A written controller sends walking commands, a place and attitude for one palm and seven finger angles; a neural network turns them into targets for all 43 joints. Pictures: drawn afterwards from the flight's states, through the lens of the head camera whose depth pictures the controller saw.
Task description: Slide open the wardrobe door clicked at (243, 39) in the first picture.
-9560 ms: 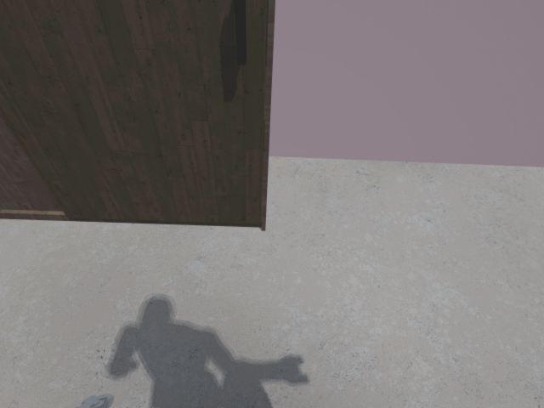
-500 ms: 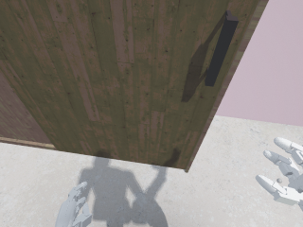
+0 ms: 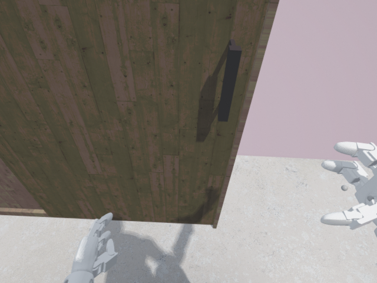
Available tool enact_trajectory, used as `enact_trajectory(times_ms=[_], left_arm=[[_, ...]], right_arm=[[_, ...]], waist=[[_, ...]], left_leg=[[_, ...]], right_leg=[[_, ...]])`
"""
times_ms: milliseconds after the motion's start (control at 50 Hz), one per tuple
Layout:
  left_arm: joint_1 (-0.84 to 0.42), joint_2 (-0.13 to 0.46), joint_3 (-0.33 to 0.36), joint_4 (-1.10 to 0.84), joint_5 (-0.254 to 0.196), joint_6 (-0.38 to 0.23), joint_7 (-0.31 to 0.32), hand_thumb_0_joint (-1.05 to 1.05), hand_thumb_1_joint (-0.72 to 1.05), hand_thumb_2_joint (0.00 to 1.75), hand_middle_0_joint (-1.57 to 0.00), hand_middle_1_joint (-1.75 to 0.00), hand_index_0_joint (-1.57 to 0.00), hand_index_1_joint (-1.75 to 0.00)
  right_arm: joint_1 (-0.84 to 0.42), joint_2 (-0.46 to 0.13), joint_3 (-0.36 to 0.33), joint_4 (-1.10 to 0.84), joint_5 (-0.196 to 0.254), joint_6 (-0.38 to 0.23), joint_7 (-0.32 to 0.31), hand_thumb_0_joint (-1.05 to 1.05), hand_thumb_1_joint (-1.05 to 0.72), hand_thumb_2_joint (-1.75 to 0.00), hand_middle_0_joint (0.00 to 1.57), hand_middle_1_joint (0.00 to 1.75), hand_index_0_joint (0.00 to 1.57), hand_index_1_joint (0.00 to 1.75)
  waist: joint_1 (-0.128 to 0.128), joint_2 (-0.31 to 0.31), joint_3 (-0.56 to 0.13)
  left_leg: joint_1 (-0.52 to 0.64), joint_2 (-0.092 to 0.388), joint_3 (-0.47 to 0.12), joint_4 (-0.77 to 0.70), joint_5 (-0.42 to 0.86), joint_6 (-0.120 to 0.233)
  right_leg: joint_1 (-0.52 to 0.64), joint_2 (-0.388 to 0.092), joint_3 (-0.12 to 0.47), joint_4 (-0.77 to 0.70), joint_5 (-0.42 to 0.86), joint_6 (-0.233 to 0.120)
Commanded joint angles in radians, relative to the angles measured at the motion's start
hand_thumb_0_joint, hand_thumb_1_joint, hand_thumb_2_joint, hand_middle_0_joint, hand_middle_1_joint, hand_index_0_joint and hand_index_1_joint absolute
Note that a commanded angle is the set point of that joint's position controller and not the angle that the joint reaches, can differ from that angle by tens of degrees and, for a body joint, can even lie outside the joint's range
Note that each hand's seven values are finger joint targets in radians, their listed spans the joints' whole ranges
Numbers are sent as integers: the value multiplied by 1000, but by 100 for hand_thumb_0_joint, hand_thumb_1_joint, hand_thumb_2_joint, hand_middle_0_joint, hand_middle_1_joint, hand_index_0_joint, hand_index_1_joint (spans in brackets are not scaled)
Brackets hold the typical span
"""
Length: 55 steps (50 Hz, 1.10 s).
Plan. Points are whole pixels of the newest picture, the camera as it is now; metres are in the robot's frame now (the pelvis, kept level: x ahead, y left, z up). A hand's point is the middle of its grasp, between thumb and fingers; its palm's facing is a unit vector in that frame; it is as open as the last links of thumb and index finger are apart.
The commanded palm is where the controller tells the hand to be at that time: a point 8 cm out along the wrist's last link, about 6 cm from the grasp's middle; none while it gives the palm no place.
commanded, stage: raise the hand with hooked fingers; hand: right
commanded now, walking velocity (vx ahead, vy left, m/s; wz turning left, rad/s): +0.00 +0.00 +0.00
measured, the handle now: (227, 82) +0.55 -0.09 +0.18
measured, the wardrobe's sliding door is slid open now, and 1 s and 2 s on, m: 0.00 0.00 0.00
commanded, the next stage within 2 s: move the hooked fingers beside the handle in 0.80 s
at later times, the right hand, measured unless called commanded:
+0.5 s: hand (338, 165) +0.27 -0.25 +0.18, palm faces +0.08 +1.00 -0.05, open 14.0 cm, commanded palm +0.24 -0.29 +0.20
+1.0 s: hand (333, 158) +0.29 -0.24 +0.19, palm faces +0.10 +0.99 -0.04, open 14.0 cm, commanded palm +0.26 -0.28 +0.20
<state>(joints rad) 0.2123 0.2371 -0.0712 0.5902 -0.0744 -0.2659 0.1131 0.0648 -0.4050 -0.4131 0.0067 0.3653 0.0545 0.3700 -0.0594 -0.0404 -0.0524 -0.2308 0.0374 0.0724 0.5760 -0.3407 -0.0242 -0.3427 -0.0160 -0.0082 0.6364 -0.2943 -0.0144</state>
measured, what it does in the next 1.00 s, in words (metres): stands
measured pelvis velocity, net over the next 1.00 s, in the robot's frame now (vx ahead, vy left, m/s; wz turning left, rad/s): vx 0.00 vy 0.03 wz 0.01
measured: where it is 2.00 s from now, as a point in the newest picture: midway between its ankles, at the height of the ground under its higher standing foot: outside the picture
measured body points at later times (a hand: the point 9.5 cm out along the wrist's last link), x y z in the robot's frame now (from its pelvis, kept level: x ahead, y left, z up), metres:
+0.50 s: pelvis -0.01 +0.03 +0.01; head -0.03 +0.05 +0.46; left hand +0.18 +0.26 -0.07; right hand +0.26 -0.30 +0.19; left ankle -0.02 +0.14 -0.73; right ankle +0.03 -0.11 -0.73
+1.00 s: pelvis +0.00 +0.03 +0.01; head -0.02 +0.05 +0.46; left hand +0.20 +0.26 -0.06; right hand +0.27 -0.29 +0.19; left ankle -0.02 +0.14 -0.73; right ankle +0.03 -0.11 -0.73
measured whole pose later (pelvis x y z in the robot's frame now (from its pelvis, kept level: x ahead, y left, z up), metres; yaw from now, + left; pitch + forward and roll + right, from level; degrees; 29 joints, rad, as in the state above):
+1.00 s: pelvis +0.00 +0.03 +0.01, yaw +0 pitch -2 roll +0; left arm 0.21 0.26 -0.06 0.60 -0.10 -0.20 0.12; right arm -0.13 -0.44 -0.46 0.12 0.34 0.20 0.39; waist -0.06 -0.06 -0.03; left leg -0.15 0.01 0.08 0.50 -0.32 0.01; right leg -0.24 -0.04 0.00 0.51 -0.24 0.02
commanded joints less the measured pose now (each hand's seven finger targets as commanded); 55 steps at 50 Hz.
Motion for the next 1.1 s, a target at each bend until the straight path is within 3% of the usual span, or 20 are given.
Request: enact_trajectory(times_ms=[0, 20, 100, 160, 200, 280, 340, 380, 440, 520, 600, 620, 700, 720, 820, 900, 960, 980, 1040, 1080], left_arm=[[-101, 142, 50, -161, -3, -25, 18, 0, 90, 90, -20, -30, -20, -30], [-104, 138, 45, -162, 0, -23, 18, 0, 90, 90, -20, -30, -20, -30], [-114, 124, 36, -155, 4, -35, 22, 0, 90, 90, -20, -30, -20, -30], [-117, 124, 29, -135, -1, -34, 26, 0, 90, 90, -20, -30, -20, -30], [-117, 129, 30, -125, -8, -27, 31, 0, 90, 90, -20, -30, -20, -30], [-126, 143, 32, -132, -21, -13, 31, 0, 90, 90, -20, -30, -20, -30], [-127, 147, 35, -145, -24, -3, 15, 0, 90, 90, -20, -30, -20, -30], [-136, 145, 42, -157, -23, 0, 7, 0, 90, 90, -20, -30, -20, -30], [-152, 136, 46, -170, -17, -6, 0, 0, 90, 90, -20, -30, -20, -30], [-137, 130, 49, -159, -10, -17, 4, 0, 90, 90, -20, -30, -20, -30], [-133, 128, 48, -146, -14, -16, 16, 0, 90, 90, -20, -30, -20, -30], [-130, 129, 50, -146, -15, -13, 16, 0, 90, 90, -20, -30, -20, -30], [-130, 136, 49, -152, -18, -6, 21, 0, 90, 90, -20, -30, -20, -30], [-130, 137, 52, -151, -20, -4, 19, 0, 90, 90, -20, -30, -20, -30], [-134, 135, 53, -161, -19, 4, 9, 0, 90, 90, -20, -30, -20, -30], [-139, 127, 50, -165, -18, 5, 10, 0, 90, 90, -20, -30, -20, -30], [-130, 126, 48, -149, -20, 7, 18, 0, 90, 90, -20, -30, -20, -30], [-128, 127, 48, -149, -20, 7, 19, 0, 90, 90, -20, -30, -20, -30], [-125, 130, 50, -142, -18, 11, 23, 0, 90, 90, -20, -30, -20, -30], [-129, 125, 46, -145, -17, 14, 24, 0, 90, 90, -20, -30, -20, -30]], right_arm=[[-274, -238, -94, -199, 9, 43, 4, 0, 50, -30, 30, 120, 30, 120], [-312, -260, -107, -234, 12, 30, -3, 0, 50, -30, 30, 120, 30, 120], [-411, -307, -149, -305, 6, -34, -20, 0, 50, -30, 30, 120, 30, 120], [-440, -308, -143, -233, 0, -19, -9, 0, 50, -30, 30, 120, 30, 120], [-452, -305, -132, -148, -6, 29, 7, 0, 50, -30, 30, 120, 30, 120], [-480, -333, -123, -39, -7, 134, 38, 0, 50, -30, 30, 120, 30, 120], [-407, -310, -116, 17, 5, 162, 59, 0, 50, -30, 30, 120, 30, 120], [-402, -321, -138, -19, 17, 147, 66, 0, 50, -30, 30, 120, 30, 120], [-449, -358, -179, -129, 25, 86, 49, 0, 50, -30, 30, 120, 30, 120], [-478, -388, -210, -197, 11, 28, 7, 0, 50, -30, 30, 120, 30, 120], [-490, -345, -172, -150, -9, 48, -4, 0, 50, -30, 30, 120, 30, 120], [-476, -347, -171, -124, -10, 63, -2, 0, 50, -30, 30, 120, 30, 120], [-464, -320, -134, -83, -9, 108, 21, 0, 50, -30, 30, 120, 30, 120], [-447, -313, -131, -74, -1, 110, 29, 0, 50, -30, 30, 120, 30, 120], [-440, -345, -172, -90, 18, 96, 44, 0, 50, -30, 30, 120, 30, 120], [-502, -323, -147, -129, 9, 78, 30, 0, 50, -30, 30, 120, 30, 120], [-576, -287, -97, -95, -5, 78, 10, 0, 50, -30, 30, 120, 30, 120], [-592, -263, -72, -105, -9, 79, 6, 0, 50, -30, 30, 120, 30, 120], [-604, -280, -73, -90, -23, 89, -9, 0, 50, -30, 30, 120, 30, 120], [-627, -244, -37, -88, -33, 94, -18, 0, 50, -30, 30, 120, 30, 120]], waist=[[11, -23, -99], [11, -16, -106], [12, -97, -183], [15, -119, -147], [17, -117, -104], [11, -36, -68], [3, 41, -70], [-1, 54, -116], [-6, 3, -162], [-5, -14, -166], [5, -101, -117], [2, -65, -104], [8, -35, -104], [8, 15, -108], [-4, 47, -153], [6, -33, -159], [25, -32, -117], [30, -39, -128], [28, -27, -147], [28, -20, -151]], left_leg=[[-62, -59, 17, -108, 157, 38], [-43, -60, 13, -118, 160, 41], [-17, -64, 8, -133, 173, 47], [-4, -61, 5, -156, 182, 48], [-16, -59, 5, -173, 162, 46], [-16, -50, -4, -206, 145, 38], [-4, -45, -15, -206, 172, 32], [6, -42, -25, -194, 214, 27], [32, -34, -48, -186, 239, 26], [38, -41, -43, -181, 266, 23], [13, -39, -37, -184, 263, 26], [14, -37, -46, -189, 267, 21], [5, -39, -36, -182, 282, 17], [16, -36, -46, -182, 308, 10], [40, -37, -43, -159, 379, 4], [17, -44, -31, -155, 358, 18], [-13, -49, -24, -165, 300, 22], [-15, -50, -18, -163, 301, 25], [-6, -46, -22, -167, 299, 26], [-9, -48, -14, -163, 296, 30]], right_leg=[[157, 5, 70, -159, 137, -3], [169, 6, 68, -160, 148, -5], [257, 9, 66, -176, 176, -2], [254, 11, 60, -192, 171, -1], [239, 12, 60, -208, 137, -1], [208, 19, 58, -216, 113, -9], [186, 24, 45, -200, 136, -13], [202, 27, 34, -181, 164, -16], [222, 29, 22, -164, 187, -16], [240, 26, 11, -161, 209, -19], [244, 30, 6, -176, 195, -17], [231, 27, 5, -169, 192, -17], [230, 30, 13, -172, 195, -19], [227, 26, 10, -160, 208, -21], [230, 28, 11, -149, 247, -20], [258, 33, 6, -156, 247, -19], [251, 29, 17, -164, 214, -18], [263, 30, 19, -167, 219, -19], [262, 28, 20, -165, 220, -21], [269, 28, 24, -171, 224, -20]])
